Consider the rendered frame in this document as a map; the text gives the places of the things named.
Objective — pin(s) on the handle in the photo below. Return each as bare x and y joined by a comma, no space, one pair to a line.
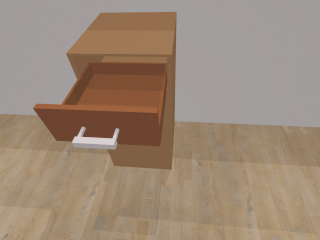
95,142

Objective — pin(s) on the cabinet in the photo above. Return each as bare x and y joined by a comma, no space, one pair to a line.
134,37

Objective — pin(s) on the drawer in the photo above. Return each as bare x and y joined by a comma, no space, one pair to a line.
129,96

